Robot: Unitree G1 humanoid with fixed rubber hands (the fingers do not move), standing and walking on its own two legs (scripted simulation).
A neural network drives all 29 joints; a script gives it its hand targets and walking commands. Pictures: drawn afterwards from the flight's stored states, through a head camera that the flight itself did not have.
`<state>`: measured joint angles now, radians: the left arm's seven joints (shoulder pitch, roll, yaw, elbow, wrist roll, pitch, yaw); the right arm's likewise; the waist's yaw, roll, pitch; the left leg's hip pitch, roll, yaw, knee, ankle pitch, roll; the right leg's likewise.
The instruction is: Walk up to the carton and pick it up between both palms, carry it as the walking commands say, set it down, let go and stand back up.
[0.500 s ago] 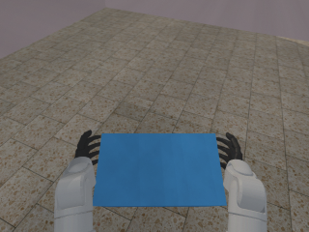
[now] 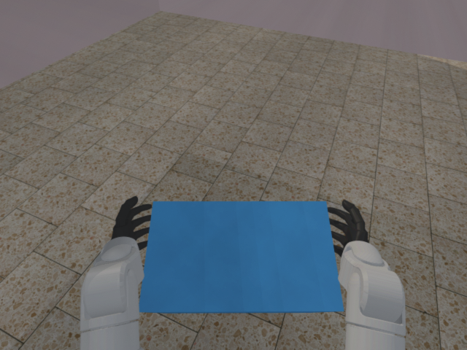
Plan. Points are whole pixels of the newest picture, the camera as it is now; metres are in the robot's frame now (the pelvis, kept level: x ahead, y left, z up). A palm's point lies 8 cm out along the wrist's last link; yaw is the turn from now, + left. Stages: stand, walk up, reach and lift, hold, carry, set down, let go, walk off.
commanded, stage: carry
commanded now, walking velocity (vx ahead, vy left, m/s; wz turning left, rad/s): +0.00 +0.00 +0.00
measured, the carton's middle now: (239, 262) +0.28 +0.00 -0.01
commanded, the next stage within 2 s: none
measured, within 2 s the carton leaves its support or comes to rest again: neither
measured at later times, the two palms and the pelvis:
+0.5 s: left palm (123, 244) +0.25 +0.18 +0.08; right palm (356, 248) +0.25 -0.18 +0.09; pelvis +0.00 +0.00 +0.00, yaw +0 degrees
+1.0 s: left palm (104, 281) +0.20 +0.19 +0.08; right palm (344, 245) +0.26 -0.16 +0.09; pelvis -0.01 -0.02 -0.01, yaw +9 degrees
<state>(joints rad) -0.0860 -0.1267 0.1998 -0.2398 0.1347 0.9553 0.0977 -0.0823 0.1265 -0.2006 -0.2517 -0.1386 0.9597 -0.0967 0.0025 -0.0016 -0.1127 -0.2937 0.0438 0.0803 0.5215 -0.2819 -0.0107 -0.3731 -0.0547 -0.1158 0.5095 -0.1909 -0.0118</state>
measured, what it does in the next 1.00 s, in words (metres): stands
